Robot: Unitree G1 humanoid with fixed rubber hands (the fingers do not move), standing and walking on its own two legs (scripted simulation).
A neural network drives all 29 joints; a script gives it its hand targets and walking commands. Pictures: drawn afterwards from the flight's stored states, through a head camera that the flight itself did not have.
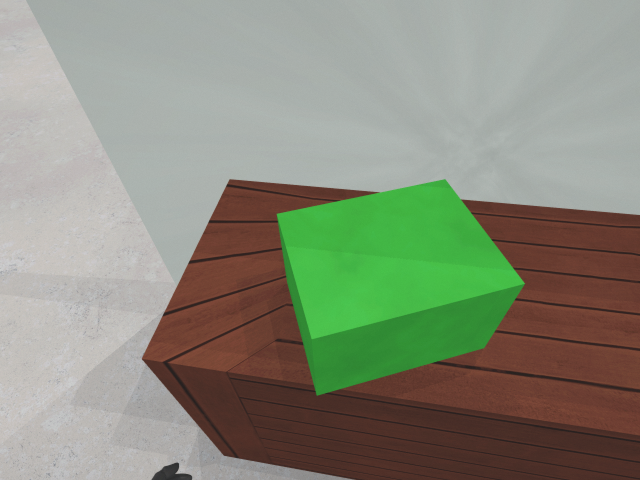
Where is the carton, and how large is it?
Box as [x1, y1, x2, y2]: [277, 179, 524, 395]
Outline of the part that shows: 445,179 277,214 287,283 317,395 484,347 524,284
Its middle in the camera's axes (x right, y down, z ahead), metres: +0.10 +0.07 +0.61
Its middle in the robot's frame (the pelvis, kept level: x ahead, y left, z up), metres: +0.42 -0.05 -0.03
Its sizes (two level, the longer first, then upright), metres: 0.281 0.216 0.181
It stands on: a pedestal, 0.64 m high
